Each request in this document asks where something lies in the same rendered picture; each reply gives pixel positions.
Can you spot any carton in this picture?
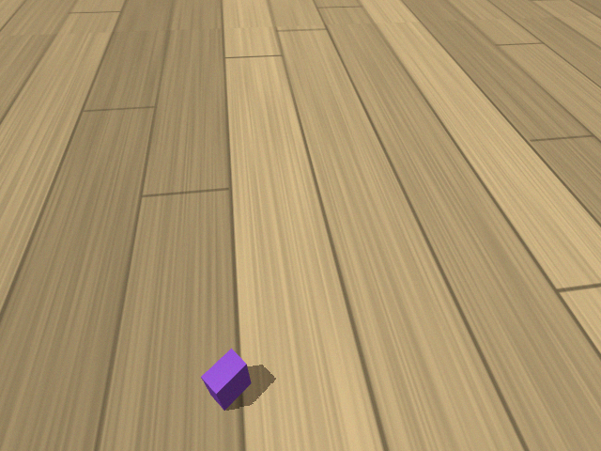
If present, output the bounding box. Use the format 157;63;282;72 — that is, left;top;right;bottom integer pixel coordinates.
201;349;251;410

